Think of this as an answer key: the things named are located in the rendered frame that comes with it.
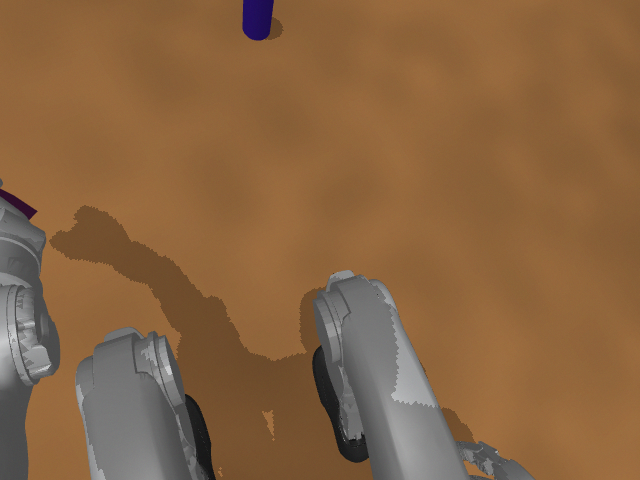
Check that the right robot foot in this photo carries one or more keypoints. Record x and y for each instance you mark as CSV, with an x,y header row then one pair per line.
x,y
353,450

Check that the left robot foot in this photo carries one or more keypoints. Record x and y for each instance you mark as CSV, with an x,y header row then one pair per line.
x,y
201,437

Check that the right robot hand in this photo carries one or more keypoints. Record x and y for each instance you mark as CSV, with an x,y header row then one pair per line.
x,y
489,462

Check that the left robot arm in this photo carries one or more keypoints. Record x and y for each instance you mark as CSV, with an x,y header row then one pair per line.
x,y
29,341

